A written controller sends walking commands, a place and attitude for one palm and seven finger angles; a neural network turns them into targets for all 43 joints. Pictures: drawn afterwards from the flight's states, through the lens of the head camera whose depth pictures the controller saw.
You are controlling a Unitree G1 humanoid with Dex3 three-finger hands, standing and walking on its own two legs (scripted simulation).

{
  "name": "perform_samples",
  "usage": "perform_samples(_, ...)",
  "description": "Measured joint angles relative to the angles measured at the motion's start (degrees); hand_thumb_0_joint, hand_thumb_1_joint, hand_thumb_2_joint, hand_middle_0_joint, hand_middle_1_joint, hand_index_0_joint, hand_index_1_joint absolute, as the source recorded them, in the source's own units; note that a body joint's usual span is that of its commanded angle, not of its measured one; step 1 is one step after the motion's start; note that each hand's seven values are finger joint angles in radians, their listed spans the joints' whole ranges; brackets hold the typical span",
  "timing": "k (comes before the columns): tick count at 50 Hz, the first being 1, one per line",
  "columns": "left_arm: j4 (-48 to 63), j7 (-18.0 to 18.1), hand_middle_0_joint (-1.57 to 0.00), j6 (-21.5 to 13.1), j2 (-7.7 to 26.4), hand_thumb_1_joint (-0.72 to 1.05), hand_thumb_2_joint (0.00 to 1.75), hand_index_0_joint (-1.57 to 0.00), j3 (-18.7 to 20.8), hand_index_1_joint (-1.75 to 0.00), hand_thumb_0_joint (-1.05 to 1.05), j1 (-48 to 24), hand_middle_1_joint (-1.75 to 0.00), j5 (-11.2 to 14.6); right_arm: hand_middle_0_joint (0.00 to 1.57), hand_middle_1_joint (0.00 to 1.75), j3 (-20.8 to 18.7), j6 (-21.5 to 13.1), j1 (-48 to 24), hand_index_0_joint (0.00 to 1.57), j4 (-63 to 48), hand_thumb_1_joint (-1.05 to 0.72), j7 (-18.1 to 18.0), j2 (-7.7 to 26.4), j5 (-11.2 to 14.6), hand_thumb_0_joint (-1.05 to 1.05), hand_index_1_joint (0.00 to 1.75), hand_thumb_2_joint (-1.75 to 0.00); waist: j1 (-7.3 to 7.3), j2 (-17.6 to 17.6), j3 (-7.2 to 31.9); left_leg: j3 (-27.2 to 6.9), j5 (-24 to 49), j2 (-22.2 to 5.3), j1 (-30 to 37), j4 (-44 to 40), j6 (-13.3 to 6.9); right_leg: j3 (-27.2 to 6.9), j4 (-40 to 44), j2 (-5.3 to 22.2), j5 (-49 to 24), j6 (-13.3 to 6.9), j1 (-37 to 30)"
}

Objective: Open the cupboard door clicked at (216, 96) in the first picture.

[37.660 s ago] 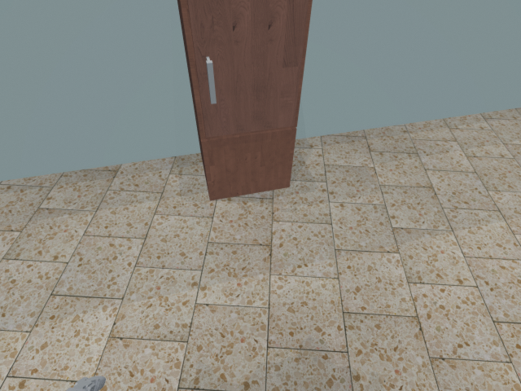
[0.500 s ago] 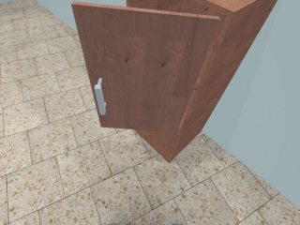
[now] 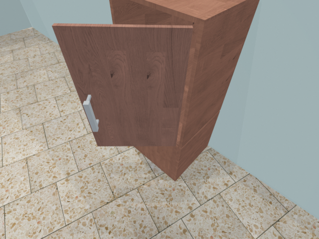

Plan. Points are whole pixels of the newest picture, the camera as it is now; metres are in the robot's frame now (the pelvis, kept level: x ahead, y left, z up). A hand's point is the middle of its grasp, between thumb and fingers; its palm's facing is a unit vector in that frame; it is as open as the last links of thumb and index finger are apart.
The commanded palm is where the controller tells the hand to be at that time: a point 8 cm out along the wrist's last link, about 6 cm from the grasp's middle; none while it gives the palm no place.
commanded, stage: come to a stop and stand still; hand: left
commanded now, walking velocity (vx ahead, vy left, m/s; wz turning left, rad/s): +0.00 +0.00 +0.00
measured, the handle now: (92, 113) +0.58 +0.28 -0.08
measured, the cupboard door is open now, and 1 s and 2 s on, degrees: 44 44 44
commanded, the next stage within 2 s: look again from close up in 0.86 s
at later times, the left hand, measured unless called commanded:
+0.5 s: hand out of the picture +0.02 +0.15 -0.18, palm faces +0.04 -0.99 -0.17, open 7.3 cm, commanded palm none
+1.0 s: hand out of the picture +0.05 +0.17 -0.18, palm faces +0.01 -0.98 -0.20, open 7.3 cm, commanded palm none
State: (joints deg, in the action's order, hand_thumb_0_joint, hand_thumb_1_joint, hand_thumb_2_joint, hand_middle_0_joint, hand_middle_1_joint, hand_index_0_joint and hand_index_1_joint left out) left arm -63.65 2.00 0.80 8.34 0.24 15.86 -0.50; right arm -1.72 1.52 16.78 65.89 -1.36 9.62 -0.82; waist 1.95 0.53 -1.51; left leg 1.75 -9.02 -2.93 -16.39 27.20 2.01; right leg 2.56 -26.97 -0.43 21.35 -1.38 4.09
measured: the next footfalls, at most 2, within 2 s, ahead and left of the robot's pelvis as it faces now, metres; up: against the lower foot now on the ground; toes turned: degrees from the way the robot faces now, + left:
none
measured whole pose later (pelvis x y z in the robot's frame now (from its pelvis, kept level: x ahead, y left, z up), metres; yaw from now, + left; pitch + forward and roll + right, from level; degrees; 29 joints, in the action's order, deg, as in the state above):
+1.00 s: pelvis +0.05 +0.00 +0.00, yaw -1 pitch +0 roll +0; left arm -63.0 3.4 -1.4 8.6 0.3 17.0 -1.1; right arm -0.7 0.1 12.1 64.1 -2.1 9.0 -0.5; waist 0.2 1.3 -2.0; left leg 3.0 -14.2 -3.3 -15.5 31.3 1.2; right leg 1.4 -22.4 -0.4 22.4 -0.7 -0.5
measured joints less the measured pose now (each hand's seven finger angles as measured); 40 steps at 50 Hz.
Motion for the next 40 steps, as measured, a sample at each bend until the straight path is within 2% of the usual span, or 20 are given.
perform_samples(6,-0.8,-0.1,-0.20,-0.4,-0.4,0.92,0.90,-0.20,-0.2,-0.30,0.01,0.1,-0.30,0.4,0.20,0.30,0.6,-0.1,1.1,0.20,1.4,-0.91,-0.4,-1.6,-0.1,0.00,0.30,-0.90,0.01,0.6,-0.9,-0.5,-0.3,-0.6,0.5,-0.4,0.6,0.3,1.7,-0.7,-0.4,-0.6,-1.2)
perform_samples(17,-1.5,0.2,-0.20,-0.9,-1.2,0.91,0.90,-0.20,0.2,-0.30,0.00,1.2,-0.30,0.4,0.20,0.30,1.1,-1.3,-0.7,0.20,1.6,-0.91,-1.0,-3.3,0.2,0.00,0.30,-0.90,-0.88,1.0,-1.8,0.0,-2.2,-0.4,1.2,-0.2,0.7,0.0,3.2,-0.4,0.5,-0.6,-2.6)
perform_samples(25,-1.1,0.5,-0.20,-1.0,-1.0,0.91,0.90,-0.20,0.4,-0.30,0.00,1.3,-0.30,0.2,0.20,0.30,0.8,-1.5,-3.6,0.20,0.8,-0.93,-1.6,-2.0,0.3,0.01,0.30,-0.90,-1.53,1.5,-1.5,0.4,-3.8,0.1,2.1,0.4,0.6,-0.3,3.7,0.1,1.5,-0.3,-3.9)
perform_samples(40,-0.3,0.6,-0.20,-1.1,0.4,0.91,0.90,-0.20,0.5,-0.30,0.00,0.4,-0.30,0.1,0.20,0.30,1.0,-1.8,-6.1,0.20,-0.6,-0.91,-1.5,-1.4,0.3,0.00,0.30,-0.90,-1.73,2.0,-0.7,0.9,-5.1,0.4,3.5,0.7,0.4,-0.7,4.8,0.6,1.9,0.0,-5.7)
